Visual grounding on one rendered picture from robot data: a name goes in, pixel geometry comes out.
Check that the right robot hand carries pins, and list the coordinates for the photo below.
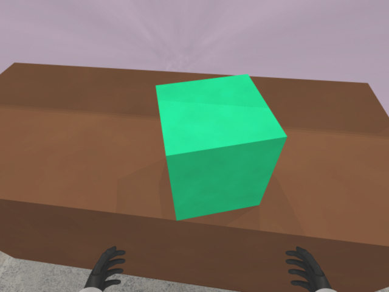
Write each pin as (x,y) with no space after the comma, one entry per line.
(313,273)

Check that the carton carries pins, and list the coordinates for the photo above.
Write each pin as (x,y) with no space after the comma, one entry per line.
(222,143)

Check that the pedestal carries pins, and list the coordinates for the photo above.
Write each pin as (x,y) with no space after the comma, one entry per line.
(83,168)

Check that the left robot hand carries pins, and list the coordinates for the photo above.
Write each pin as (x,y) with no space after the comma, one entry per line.
(100,271)

